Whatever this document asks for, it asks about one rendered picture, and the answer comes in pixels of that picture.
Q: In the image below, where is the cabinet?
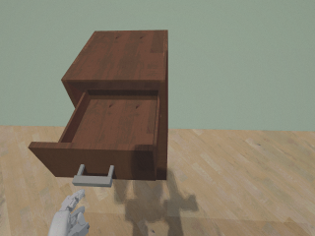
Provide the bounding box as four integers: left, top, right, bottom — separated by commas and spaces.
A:
61, 29, 168, 181

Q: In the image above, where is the handle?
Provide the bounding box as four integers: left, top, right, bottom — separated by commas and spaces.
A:
72, 164, 114, 188

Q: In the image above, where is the left robot hand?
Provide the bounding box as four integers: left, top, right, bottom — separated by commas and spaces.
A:
47, 189, 89, 236

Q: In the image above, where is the drawer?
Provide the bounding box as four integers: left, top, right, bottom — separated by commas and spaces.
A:
28, 88, 161, 181

